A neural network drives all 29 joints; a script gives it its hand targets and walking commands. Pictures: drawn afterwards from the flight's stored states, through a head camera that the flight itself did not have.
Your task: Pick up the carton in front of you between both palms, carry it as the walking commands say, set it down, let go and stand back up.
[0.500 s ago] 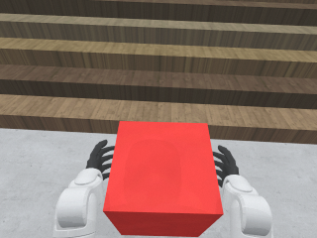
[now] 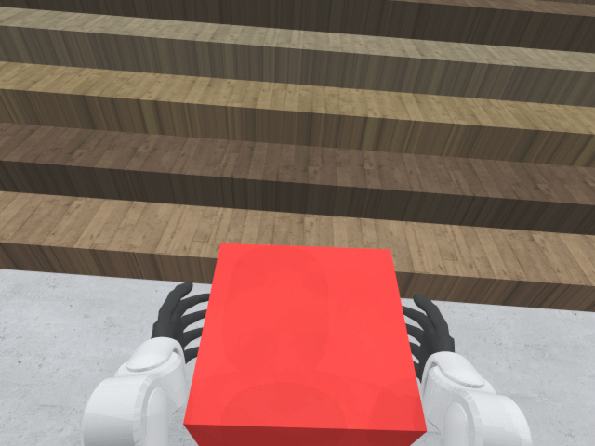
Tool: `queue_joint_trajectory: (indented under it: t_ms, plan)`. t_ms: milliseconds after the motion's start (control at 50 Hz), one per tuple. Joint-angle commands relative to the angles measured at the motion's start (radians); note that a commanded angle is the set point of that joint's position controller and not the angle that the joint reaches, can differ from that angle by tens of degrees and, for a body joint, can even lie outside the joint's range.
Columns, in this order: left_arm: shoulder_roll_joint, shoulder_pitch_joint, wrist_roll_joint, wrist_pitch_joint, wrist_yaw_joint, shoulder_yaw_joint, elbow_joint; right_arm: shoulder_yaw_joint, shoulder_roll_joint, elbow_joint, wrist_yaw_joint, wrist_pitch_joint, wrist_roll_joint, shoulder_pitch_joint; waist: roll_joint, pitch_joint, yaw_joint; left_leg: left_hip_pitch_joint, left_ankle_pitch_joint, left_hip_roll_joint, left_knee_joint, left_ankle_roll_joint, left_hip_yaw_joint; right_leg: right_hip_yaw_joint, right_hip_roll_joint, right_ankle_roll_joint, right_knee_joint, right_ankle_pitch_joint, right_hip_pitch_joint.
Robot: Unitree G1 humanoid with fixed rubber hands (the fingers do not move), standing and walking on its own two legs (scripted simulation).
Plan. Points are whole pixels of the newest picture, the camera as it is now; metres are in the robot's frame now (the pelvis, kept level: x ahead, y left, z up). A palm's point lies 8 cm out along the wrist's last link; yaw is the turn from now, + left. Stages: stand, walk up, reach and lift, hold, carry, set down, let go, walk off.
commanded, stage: carry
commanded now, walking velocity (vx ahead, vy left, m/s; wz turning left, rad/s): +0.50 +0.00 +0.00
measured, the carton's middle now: (300, 366) +0.25 +0.00 +0.02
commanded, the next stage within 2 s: none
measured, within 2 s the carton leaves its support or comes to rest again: neither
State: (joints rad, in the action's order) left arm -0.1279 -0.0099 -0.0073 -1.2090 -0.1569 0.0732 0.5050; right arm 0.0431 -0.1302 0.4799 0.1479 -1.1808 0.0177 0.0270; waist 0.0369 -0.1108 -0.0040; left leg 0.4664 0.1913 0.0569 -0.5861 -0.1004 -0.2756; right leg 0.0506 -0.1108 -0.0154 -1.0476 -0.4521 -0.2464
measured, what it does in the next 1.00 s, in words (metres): walks ahead: right foot, then left foot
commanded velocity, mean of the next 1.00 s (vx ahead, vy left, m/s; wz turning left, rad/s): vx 0.50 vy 0.00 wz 0.00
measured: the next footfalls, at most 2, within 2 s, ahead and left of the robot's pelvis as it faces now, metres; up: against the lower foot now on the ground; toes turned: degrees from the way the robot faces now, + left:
right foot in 0.44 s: +0.48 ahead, -0.10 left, +0.00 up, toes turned -10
left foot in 0.92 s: +0.78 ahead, +0.09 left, +0.00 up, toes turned +10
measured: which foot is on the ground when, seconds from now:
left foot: down 0.00-0.46, up 0.48-0.90, down 0.92-1.00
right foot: up 0.00-0.42, down 0.44-0.94, up 0.96-1.00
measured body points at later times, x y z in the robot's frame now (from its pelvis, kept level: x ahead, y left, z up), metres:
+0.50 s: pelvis +0.34 -0.02 -0.01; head +0.33 -0.03 +0.44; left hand +0.58 +0.15 +0.11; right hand +0.60 -0.16 +0.10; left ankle +0.11 +0.08 -0.66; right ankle +0.44 -0.09 -0.72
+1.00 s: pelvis +0.65 +0.02 -0.01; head +0.69 +0.04 +0.44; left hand +1.02 +0.17 +0.11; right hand +1.01 -0.14 +0.12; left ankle +0.75 +0.08 -0.72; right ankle +0.49 -0.10 -0.64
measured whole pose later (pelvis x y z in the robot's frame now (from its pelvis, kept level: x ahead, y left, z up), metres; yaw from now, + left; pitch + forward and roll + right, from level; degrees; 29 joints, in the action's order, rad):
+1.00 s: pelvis +0.65 +0.02 -0.01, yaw +1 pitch +4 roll +0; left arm -0.06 0.57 0.01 -1.18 -0.19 0.27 0.14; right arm 0.24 -0.10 0.13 0.20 -1.16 0.00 -0.56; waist 0.04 -0.01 -0.06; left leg 0.53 0.20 0.00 -0.65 -0.12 -0.19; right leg 0.04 -0.03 0.04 -1.16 -0.46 -0.33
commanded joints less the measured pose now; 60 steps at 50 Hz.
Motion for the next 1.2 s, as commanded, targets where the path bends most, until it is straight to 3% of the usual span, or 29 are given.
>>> queue_joint_trajectory:
  t_ms: [0,60,160,260,340,400,420,440,460,480,520,540,580,640,680,760,820,840,860,880,900,920,940,960,1000,1020,1120,1140,1180]
  plan:
    - [-0.788,0.356,0.237,0.027,0.128,-0.664,0.115,-0.62,-0.794,0.173,-0.111,0.019,-0.251,-0.378,-0.088,-0.227,-0.014,-0.506,0.017,0.334,0.38,-0.057,0.54,-0.05,-0.035,0.044,-0.214,0.111,-0.426]
    - [-0.845,0.347,0.204,0.061,0.15,-0.677,0.08,-0.666,-0.835,0.165,-0.154,0.042,-0.274,-0.425,-0.122,-0.213,-0.004,-0.406,0.05,0.267,0.428,-0.002,0.359,-0.011,-0.033,0.04,-0.059,0.229,-0.356]
    - [-0.808,0.299,0.153,0.079,0.137,-0.67,0.068,-0.665,-0.765,0.134,-0.178,0.049,-0.272,-0.38,-0.159,-0.129,-0.009,-0.47,-0.01,0.228,0.475,-0.01,0.243,0.069,-0.013,0.011,0.21,0.36,-0.451]
    - [-0.741,0.309,0.182,0.05,0.113,-0.675,0.127,-0.616,-0.687,0.153,-0.144,0.025,-0.242,-0.325,-0.167,-0.043,-0.015,-0.522,-0.222,0.198,0.447,-0.013,0.152,0.135,0.02,0.011,0.414,0.435,-0.443]
    - [-0.68,0.378,0.242,0.017,0.1,-0.676,0.221,-0.602,-0.644,0.23,-0.105,0.001,-0.252,-0.367,-0.185,0.019,-0.017,-0.547,-0.329,0.193,0.419,-0.009,0.11,0.172,0.036,0.046,0.523,0.444,-0.364]
    - [-0.613,0.363,0.26,-0.006,0.084,-0.642,0.236,-0.596,-0.585,0.279,-0.075,-0.022,-0.259,-0.396,-0.181,-0.094,0.016,-0.535,-0.632,0.152,0.127,0.035,0.025,0.255,0.13,0.064,0.582,0.377,-0.049]
    - [-0.588,0.364,0.262,-0.012,0.076,-0.624,0.235,-0.591,-0.557,0.289,-0.065,-0.032,-0.261,-0.404,-0.117,-0.182,0.038,-0.409,-0.537,0.11,-0.096,0.062,0.013,0.219,0.12,0.065,0.573,0.29,0.184]
    - [-0.548,0.378,0.257,-0.018,0.069,-0.6,0.226,-0.594,-0.538,0.309,-0.054,-0.043,-0.269,-0.429,0.072,-0.302,0.056,-0.112,-0.267,0.044,-0.417,0.102,0.051,-0.207,-0.171,0.171,0.623,0.054,0.462]
    - [-0.553,0.374,0.275,-0.018,0.066,-0.596,0.213,-0.595,-0.514,0.334,-0.049,-0.051,-0.276,-0.444,0.301,-0.328,0.079,0.135,0.241,-0.103,-0.658,0.123,0.127,-0.616,-0.316,0.275,0.81,0.064,0.557]
    - [-0.564,0.401,0.29,-0.023,0.069,-0.598,0.237,-0.602,-0.544,0.315,-0.047,-0.052,-0.28,-0.478,0.215,-0.287,0.06,0.227,0.276,-0.046,-0.803,0.087,0.25,-0.532,-0.307,0.266,0.8,0.208,0.528]
    - [-0.612,0.495,0.308,-0.02,0.073,-0.618,0.242,-0.589,-0.589,0.289,-0.049,-0.05,-0.275,-0.538,0.04,-0.26,0.044,0.219,0.171,0.042,-0.756,0.045,0.281,-0.311,-0.242,0.208,0.751,0.424,0.373]
    - [-0.624,0.55,0.314,-0.018,0.075,-0.625,0.234,-0.582,-0.606,0.262,-0.049,-0.046,-0.268,-0.564,0.007,-0.25,0.036,0.186,0.12,0.067,-0.681,0.043,0.289,-0.236,-0.221,0.18,0.77,0.415,0.301]
    - [-0.613,0.615,0.321,-0.015,0.077,-0.62,0.192,-0.563,-0.598,0.21,-0.041,-0.04,-0.244,-0.608,0.045,-0.246,0.043,0.143,0.072,0.06,-0.6,0.046,0.254,-0.141,-0.186,0.159,0.805,0.337,0.227]
    - [-0.536,0.703,0.306,-0.013,0.066,-0.582,0.095,-0.51,-0.532,0.111,-0.013,-0.035,-0.199,-0.69,0.072,-0.201,0.035,0.198,0.012,0.062,-0.454,0.061,0.224,-0.083,-0.172,0.193,0.854,0.266,0.198]
    - [-0.499,0.753,0.284,-0.011,0.05,-0.546,0.016,-0.478,-0.5,0.04,0.006,-0.035,-0.178,-0.744,0.066,-0.165,0.041,0.247,-0.047,0.061,-0.347,0.073,0.196,-0.056,-0.161,0.208,0.867,0.307,0.223]
    - [-0.489,0.832,0.237,-0.005,0.015,-0.465,-0.114,-0.418,-0.494,-0.073,0.031,-0.031,-0.169,-0.856,0.072,-0.115,0.053,0.216,-0.135,0.022,-0.129,0.07,0.131,0.036,-0.107,0.191,0.83,0.489,0.243]
    - [-0.505,0.921,0.207,0.01,-0.004,-0.418,-0.191,-0.385,-0.507,-0.137,0.034,-0.02,-0.174,-0.965,0.104,-0.099,0.049,0.147,-0.174,-0.006,-0.004,0.049,0.114,0.071,-0.09,0.156,0.777,0.601,0.267]
    - [-0.511,0.954,0.197,0.015,-0.008,-0.408,-0.217,-0.374,-0.514,-0.159,0.034,-0.014,-0.175,-0.997,0.143,-0.155,0.017,0.043,-0.167,-0.032,-0.043,0.031,0.091,0.105,-0.1,0.147,0.691,0.757,0.266]
    - [-0.527,0.982,0.191,0.021,-0.012,-0.398,-0.239,-0.36,-0.517,-0.185,0.032,-0.006,-0.178,-1.021,0.129,-0.196,-0.028,-0.069,-0.149,-0.063,-0.021,0.024,0.071,0.141,-0.08,0.127,0.575,0.863,0.242]
    - [-0.542,1.017,0.186,0.026,-0.015,-0.392,-0.254,-0.348,-0.524,-0.217,0.031,0.002,-0.181,-1.033,0.068,-0.255,-0.067,-0.247,-0.153,-0.12,0.056,0.03,0.018,0.195,-0.028,0.098,0.388,0.88,0.196]
    - [-0.546,1.056,0.174,0.032,-0.02,-0.382,-0.267,-0.338,-0.531,-0.239,0.029,0.009,-0.186,-1.044,-0.045,-0.318,-0.108,-0.448,-0.15,-0.091,0.098,0.056,0.04,0.183,0.018,0.074,0.15,0.674,0.073]
    - [-0.55,1.074,0.155,0.034,-0.027,-0.365,-0.296,-0.327,-0.542,-0.267,0.027,0.013,-0.194,-1.043,-0.216,-0.299,-0.094,-0.564,-0.209,0.135,0.089,0.065,0.391,0.106,0.078,0.058,-0.063,0.174,-0.157]
    - [-0.568,1.041,0.149,0.035,-0.031,-0.351,-0.336,-0.33,-0.528,-0.273,0.035,0.02,-0.204,-1.114,-0.38,-0.409,-0.064,-0.759,-0.107,0.323,0.214,-0.08,0.818,0.008,0.184,0.037,-0.289,-0.068,-0.429]
    - [-0.575,1.078,0.147,0.043,-0.036,-0.336,-0.312,-0.36,-0.582,-0.261,0.03,0.028,-0.239,-1.141,-0.33,-0.439,-0.059,-0.751,-0.006,0.333,0.258,-0.123,0.834,-0.064,0.131,0.066,-0.415,-0.009,-0.487]
    - [-0.667,1.168,0.16,0.062,-0.029,-0.348,-0.284,-0.403,-0.693,-0.201,0.003,0.053,-0.287,-1.24,-0.146,-0.396,-0.071,-0.653,-0.246,0.283,0.203,-0.146,0.662,-0.053,0.09,0.08,-0.519,0.096,-0.542]
    - [-0.699,1.175,0.164,0.074,-0.022,-0.358,-0.28,-0.432,-0.735,-0.171,-0.01,0.065,-0.314,-1.274,-0.113,-0.405,-0.066,-0.631,-0.346,0.266,0.181,-0.143,0.584,-0.052,0.072,0.082,-0.523,0.112,-0.556]
    - [-0.706,1.102,0.14,0.121,-0.014,-0.412,-0.206,-0.464,-0.741,-0.082,-0.031,0.101,-0.314,-1.218,-0.12,-0.43,-0.057,-0.732,-0.389,0.221,0.131,-0.125,0.465,-0.003,0.059,0.087,-0.543,0.111,-0.755]
    - [-0.694,1.082,0.138,0.124,-0.014,-0.423,-0.184,-0.465,-0.714,-0.072,-0.03,0.103,-0.31,-1.195,-0.171,-0.435,-0.077,-0.765,-0.432,0.233,0.135,-0.158,0.472,0.026,0.08,0.095,-0.656,0.078,-0.822]
    - [-0.665,1.073,0.159,0.122,-0.016,-0.453,-0.135,-0.46,-0.666,-0.059,-0.025,0.1,-0.297,-1.138,-0.148,-0.385,-0.125,-0.906,-0.489,0.298,0.163,-0.203,0.539,0.027,0.064,0.114,-0.929,-0.064,-1.102]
